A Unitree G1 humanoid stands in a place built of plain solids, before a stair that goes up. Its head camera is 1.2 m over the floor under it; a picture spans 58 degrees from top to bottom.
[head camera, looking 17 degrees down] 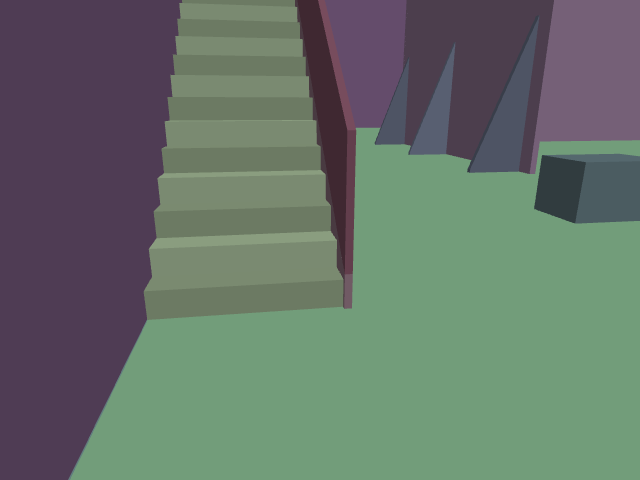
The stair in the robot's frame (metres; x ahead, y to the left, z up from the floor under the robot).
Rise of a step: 0.18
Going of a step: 0.23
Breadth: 1.18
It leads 9 degrees to the left of straight ahead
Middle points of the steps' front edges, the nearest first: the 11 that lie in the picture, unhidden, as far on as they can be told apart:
2.40 0.44 0.18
2.62 0.47 0.37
2.85 0.51 0.55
3.08 0.54 0.73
3.31 0.58 0.92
3.53 0.61 1.10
3.76 0.64 1.28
3.99 0.68 1.47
4.22 0.71 1.65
4.44 0.75 1.83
4.67 0.78 2.02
